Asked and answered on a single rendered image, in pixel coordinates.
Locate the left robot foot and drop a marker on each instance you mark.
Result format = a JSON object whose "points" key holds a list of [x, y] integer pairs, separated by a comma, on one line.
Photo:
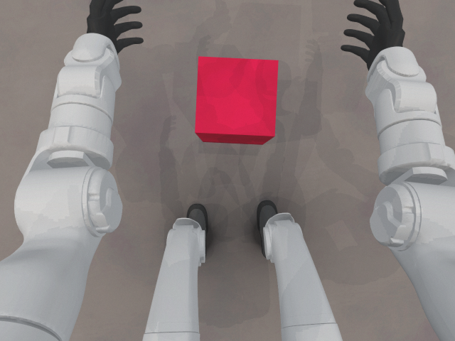
{"points": [[198, 213]]}

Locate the robot right hand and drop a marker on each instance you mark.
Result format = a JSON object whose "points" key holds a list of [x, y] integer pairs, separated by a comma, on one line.
{"points": [[387, 30]]}

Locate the right robot upper arm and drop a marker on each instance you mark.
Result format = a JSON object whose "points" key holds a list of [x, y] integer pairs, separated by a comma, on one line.
{"points": [[417, 222]]}

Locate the robot left hand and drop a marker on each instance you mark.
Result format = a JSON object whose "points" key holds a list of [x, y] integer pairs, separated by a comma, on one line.
{"points": [[103, 17]]}

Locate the left robot forearm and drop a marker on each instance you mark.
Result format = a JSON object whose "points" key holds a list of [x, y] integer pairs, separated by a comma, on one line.
{"points": [[82, 111]]}

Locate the carton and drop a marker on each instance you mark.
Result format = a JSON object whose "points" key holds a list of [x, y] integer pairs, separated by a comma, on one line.
{"points": [[236, 100]]}

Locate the left robot upper arm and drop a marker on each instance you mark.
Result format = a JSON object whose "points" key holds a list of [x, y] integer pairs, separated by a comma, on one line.
{"points": [[63, 213]]}

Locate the right robot forearm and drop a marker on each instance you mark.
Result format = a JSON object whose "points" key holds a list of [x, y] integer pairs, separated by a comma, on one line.
{"points": [[408, 124]]}

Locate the right robot shin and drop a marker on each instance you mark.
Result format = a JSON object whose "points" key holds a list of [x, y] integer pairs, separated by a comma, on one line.
{"points": [[282, 216]]}

